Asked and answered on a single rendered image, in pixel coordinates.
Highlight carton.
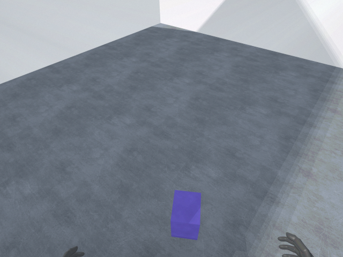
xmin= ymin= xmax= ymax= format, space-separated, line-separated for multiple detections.
xmin=170 ymin=190 xmax=201 ymax=240

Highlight robot left hand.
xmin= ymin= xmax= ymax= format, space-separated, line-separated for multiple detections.
xmin=62 ymin=246 xmax=85 ymax=257

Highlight robot right hand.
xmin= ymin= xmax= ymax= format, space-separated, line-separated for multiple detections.
xmin=278 ymin=232 xmax=314 ymax=257

